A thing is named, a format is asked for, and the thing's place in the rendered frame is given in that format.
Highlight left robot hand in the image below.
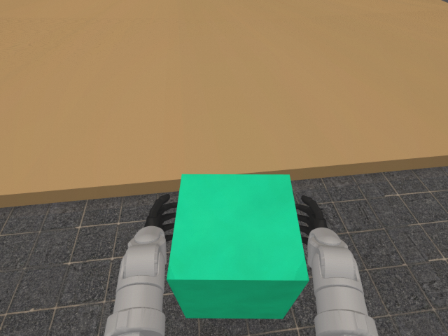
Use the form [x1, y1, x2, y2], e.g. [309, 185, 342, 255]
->
[144, 194, 178, 242]

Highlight carton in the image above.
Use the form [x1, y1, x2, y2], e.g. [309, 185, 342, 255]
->
[167, 174, 309, 319]

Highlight right robot forearm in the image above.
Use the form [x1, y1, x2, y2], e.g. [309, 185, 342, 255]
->
[307, 227, 378, 336]

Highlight right robot hand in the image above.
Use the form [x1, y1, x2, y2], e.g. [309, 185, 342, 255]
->
[295, 195, 328, 245]

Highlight left robot forearm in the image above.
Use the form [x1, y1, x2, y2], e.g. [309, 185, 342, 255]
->
[104, 226, 167, 336]

